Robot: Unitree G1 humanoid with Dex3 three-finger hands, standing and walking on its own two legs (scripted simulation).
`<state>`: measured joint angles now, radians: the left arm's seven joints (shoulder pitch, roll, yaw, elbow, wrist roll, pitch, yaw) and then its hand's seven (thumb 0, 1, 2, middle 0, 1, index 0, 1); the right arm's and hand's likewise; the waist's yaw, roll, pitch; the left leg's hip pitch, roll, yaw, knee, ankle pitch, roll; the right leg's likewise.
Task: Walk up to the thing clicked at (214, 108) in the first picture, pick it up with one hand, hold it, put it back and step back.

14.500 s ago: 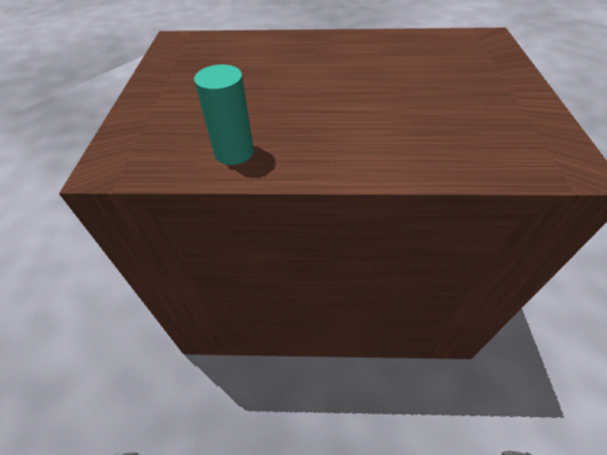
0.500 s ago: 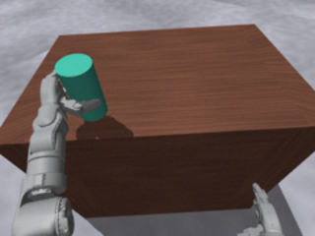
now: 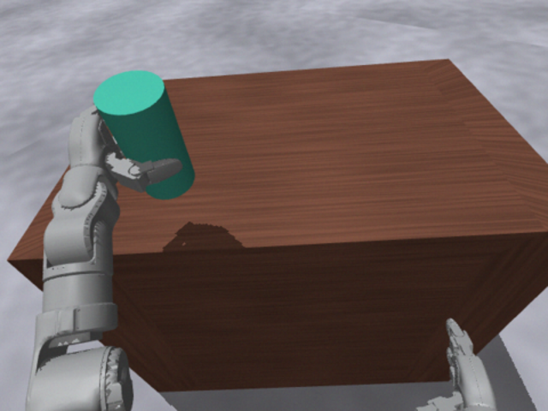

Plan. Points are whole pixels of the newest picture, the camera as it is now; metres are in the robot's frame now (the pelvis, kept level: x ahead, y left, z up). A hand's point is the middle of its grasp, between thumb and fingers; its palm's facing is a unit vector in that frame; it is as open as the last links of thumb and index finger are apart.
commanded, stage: lift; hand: left
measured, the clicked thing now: (152, 141) +0.38 +0.16 +0.24
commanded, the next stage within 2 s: hold in 0.92 s
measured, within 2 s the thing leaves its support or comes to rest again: neither
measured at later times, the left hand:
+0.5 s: hand (130, 115) +0.37 +0.17 +0.29, palm faces +0.11 -0.99 +0.00, open 11.0 cm
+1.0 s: hand (110, 101) +0.34 +0.17 +0.32, palm faces +0.10 -0.99 +0.00, open 11.0 cm
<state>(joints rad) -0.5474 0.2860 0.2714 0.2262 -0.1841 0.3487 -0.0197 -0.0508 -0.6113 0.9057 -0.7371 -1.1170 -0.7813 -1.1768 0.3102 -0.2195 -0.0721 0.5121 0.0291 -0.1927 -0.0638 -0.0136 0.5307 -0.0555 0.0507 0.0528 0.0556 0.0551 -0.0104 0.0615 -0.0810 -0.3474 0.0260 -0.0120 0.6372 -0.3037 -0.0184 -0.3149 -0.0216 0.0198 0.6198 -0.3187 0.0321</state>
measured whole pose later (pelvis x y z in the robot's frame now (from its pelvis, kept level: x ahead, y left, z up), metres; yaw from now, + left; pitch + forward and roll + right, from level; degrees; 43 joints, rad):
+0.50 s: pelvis +0.00 +0.00 +0.00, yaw +1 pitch -1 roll +0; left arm -0.60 0.30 0.30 0.03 -0.22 0.69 -0.03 -0.05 -0.61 0.92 -0.72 -1.13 -0.77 -1.19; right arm 0.29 -0.23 -0.07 0.56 0.05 -0.21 -0.03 -0.01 0.53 -0.05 0.05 0.05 0.05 0.06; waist 0.01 0.08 -0.10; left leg -0.29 0.02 -0.02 0.59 -0.29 -0.02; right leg -0.26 -0.03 0.01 0.59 -0.32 0.03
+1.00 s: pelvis -0.01 +0.00 +0.00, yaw +1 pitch -1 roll +0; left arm -0.66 0.33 0.32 -0.04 -0.25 0.83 -0.03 -0.05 -0.61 0.92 -0.72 -1.14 -0.77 -1.20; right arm 0.28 -0.24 -0.08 0.61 0.07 -0.23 -0.01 -0.01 0.53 -0.06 0.05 0.05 0.05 0.06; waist 0.02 0.09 -0.10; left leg -0.30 0.01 -0.02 0.60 -0.28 -0.01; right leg -0.27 -0.04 0.01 0.60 -0.31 0.04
